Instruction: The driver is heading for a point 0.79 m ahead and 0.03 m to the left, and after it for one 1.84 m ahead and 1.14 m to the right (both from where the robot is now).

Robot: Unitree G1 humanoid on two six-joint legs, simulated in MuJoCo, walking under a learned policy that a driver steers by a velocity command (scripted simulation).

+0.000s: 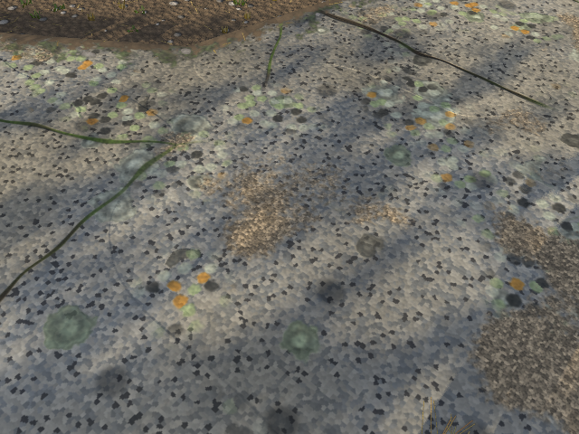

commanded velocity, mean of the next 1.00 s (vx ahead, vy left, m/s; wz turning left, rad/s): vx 0.50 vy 0.00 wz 0.20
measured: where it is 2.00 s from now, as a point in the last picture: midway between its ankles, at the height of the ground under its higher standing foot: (255, 220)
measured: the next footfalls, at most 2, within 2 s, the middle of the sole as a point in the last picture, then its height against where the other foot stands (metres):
right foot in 0.26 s outside the picture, level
left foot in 0.84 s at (244, 383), level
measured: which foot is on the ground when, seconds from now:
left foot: down 0.00-0.28, up 0.30-0.82, down 0.84-1.00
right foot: up 0.00-0.24, down 0.26-0.82, up 0.84-1.00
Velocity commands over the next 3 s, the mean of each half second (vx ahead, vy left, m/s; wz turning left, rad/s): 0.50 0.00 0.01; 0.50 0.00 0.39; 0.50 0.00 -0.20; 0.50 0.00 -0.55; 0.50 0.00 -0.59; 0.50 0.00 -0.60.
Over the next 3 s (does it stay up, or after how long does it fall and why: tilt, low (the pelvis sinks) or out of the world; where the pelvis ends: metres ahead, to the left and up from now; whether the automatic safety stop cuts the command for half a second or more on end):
stays up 1.66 -0.18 -0.01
